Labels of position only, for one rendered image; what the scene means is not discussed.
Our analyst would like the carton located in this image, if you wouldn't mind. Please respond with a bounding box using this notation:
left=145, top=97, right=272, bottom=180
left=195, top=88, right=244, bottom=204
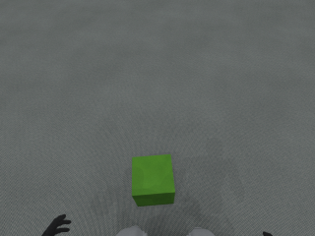
left=132, top=154, right=175, bottom=207

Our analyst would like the left robot hand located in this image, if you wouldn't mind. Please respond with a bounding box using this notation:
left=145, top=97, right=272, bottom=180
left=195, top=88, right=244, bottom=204
left=41, top=214, right=72, bottom=236

